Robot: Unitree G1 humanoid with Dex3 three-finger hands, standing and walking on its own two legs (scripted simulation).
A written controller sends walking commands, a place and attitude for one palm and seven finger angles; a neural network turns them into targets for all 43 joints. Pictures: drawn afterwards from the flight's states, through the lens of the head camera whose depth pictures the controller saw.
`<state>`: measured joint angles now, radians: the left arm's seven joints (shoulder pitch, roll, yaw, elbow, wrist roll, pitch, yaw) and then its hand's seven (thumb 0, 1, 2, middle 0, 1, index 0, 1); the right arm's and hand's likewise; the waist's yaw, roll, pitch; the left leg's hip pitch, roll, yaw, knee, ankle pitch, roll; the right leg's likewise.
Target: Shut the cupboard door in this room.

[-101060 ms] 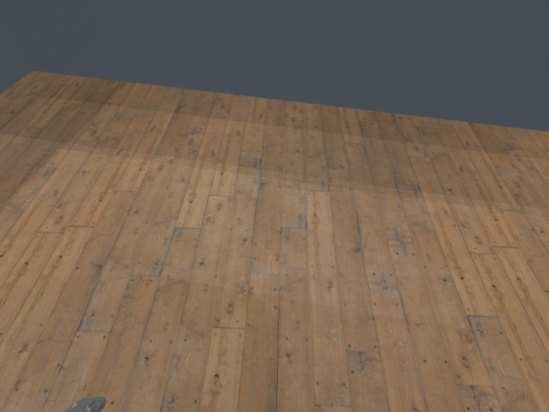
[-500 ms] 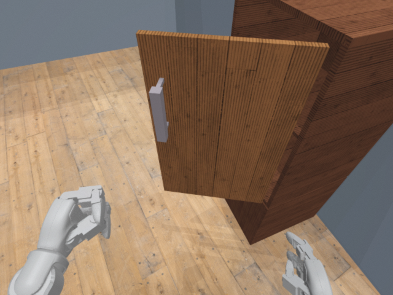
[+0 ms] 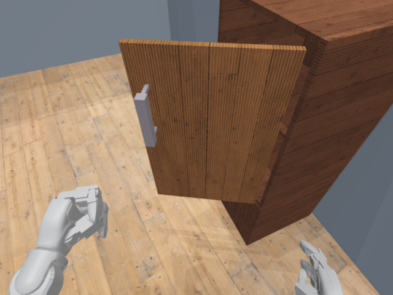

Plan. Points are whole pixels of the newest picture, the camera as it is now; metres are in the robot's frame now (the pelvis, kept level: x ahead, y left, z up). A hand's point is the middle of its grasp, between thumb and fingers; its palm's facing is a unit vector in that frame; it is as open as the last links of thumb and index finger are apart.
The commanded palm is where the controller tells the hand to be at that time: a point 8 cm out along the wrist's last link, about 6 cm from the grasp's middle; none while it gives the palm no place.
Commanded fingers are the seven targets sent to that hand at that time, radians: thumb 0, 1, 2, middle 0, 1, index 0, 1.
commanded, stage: bring the fist close to the handle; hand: left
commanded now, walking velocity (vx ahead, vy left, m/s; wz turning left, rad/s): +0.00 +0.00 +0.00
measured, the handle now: (148, 116) +0.50 +0.15 +0.09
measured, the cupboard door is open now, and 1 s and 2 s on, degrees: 59 59 56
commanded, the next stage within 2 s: push the door shut along its arc in 1.50 s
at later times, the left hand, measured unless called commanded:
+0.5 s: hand (125, 190) +0.28 +0.16 +0.10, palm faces -0.07 -1.00 -0.05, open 3.1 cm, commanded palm +0.26 +0.21 +0.10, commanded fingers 0.00 0.90 0.90 -1.30 -1.50 -1.30 -1.50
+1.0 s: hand (153, 157) +0.36 +0.12 +0.10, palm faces -0.07 -1.00 -0.04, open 3.1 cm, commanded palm +0.35 +0.17 +0.10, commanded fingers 0.00 0.90 0.90 -1.30 -1.50 -1.30 -1.50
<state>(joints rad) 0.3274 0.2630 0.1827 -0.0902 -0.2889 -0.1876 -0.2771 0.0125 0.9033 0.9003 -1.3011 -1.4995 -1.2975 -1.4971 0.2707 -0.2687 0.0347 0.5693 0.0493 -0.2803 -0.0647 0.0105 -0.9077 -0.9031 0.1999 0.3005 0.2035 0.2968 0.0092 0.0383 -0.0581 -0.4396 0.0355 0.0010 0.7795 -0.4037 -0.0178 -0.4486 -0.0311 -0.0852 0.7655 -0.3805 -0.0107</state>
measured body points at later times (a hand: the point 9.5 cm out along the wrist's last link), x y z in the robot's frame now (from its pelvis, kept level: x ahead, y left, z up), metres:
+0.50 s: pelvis +0.00 +0.00 +0.00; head +0.02 -0.01 +0.45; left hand +0.28 +0.21 +0.10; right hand +0.17 -0.23 -0.08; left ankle +0.00 +0.13 -0.71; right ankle +0.01 -0.11 -0.71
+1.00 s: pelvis +0.00 +0.00 +0.00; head +0.02 -0.01 +0.45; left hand +0.36 +0.17 +0.10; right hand +0.14 -0.24 -0.09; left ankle +0.00 +0.13 -0.71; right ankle +0.01 -0.11 -0.71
